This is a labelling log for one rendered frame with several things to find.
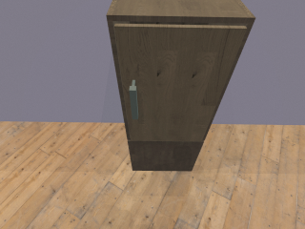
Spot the handle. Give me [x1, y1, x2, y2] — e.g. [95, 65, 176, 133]
[129, 79, 138, 120]

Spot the cupboard door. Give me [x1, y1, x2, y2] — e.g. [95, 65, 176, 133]
[114, 23, 247, 142]

